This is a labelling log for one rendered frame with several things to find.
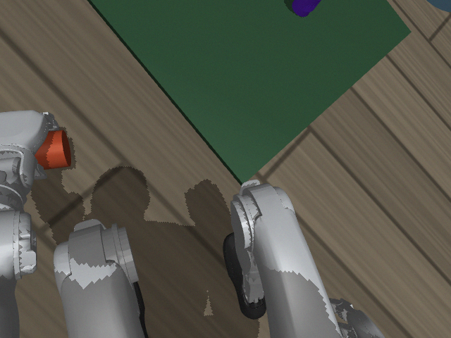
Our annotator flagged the right robot foot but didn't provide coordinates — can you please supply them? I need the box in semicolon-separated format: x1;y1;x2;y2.
223;232;266;320

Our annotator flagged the right robot hand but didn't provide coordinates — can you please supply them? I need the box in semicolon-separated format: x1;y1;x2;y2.
329;298;385;338

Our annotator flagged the left robot foot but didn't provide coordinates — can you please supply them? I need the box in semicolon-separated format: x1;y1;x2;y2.
133;282;148;338

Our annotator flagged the left robot hand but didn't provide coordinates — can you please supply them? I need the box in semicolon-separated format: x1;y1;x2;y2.
0;110;59;180

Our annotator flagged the left robot arm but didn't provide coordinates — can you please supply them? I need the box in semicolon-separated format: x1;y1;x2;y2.
0;145;37;338

